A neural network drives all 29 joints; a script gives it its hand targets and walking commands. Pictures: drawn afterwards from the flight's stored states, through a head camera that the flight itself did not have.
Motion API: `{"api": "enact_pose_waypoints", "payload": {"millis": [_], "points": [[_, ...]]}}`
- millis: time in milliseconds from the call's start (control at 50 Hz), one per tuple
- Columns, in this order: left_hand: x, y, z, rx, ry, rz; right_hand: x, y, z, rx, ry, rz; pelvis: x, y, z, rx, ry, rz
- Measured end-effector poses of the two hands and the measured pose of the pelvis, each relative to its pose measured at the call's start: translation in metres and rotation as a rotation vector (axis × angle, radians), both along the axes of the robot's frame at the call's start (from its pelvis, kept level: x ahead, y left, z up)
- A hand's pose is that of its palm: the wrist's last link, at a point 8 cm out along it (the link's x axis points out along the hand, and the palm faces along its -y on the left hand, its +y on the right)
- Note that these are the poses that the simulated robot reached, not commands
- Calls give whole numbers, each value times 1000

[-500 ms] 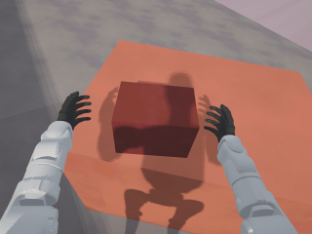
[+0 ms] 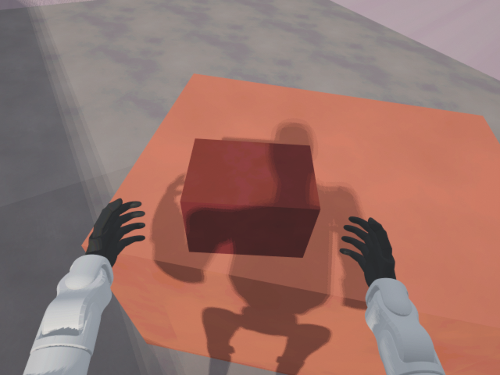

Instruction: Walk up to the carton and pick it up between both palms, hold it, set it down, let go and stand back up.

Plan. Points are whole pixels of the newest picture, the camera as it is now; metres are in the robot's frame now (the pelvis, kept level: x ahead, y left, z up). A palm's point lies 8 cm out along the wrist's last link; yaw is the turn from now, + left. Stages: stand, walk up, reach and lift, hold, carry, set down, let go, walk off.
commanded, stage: set down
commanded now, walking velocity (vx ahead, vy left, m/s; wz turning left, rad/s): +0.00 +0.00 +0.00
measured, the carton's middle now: (249, 198) +0.46 +0.03 -0.01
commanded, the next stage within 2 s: let go in 1.58 s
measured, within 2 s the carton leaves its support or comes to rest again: neither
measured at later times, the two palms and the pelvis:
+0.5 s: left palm (96, 295) +0.22 +0.25 +0.02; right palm (387, 315) +0.23 -0.19 +0.01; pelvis +0.01 -0.01 +0.00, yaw +0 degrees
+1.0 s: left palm (104, 319) +0.20 +0.24 -0.01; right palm (382, 339) +0.20 -0.19 -0.02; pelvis +0.02 +0.00 +0.00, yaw -1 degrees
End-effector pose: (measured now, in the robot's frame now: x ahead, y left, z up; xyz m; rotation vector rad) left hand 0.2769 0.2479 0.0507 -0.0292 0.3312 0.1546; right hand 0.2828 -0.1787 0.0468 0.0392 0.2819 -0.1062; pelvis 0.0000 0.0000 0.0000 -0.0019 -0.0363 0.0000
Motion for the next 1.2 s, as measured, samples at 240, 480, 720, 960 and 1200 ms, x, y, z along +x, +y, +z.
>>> {"api": "enact_pose_waypoints", "payload": {"millis": [240, 480, 720, 960, 1200], "points": [[-4, -11, 9, 18, -64, -41, -2, -7, 7, -2, -55, 7, 3, -1, 0, -2, 6, 4], [-55, -2, -28, 31, 37, 9, -54, -13, -31, 0, 76, -21, 9, -6, 1, 5, -36, -2], [-69, -11, -41, 51, 34, -30, -64, -10, -37, -20, 65, 9, 8, -6, 0, 5, -16, -3], [-75, -9, -61, 77, 150, -46, -76, -12, -63, -36, 164, -8, 17, -1, 1, 1, -35, -9], [-97, -15, -90, 82, 274, -34, -91, -21, -82, -76, 248, 5, 18, 2, 0, 3, -32, -15]]}}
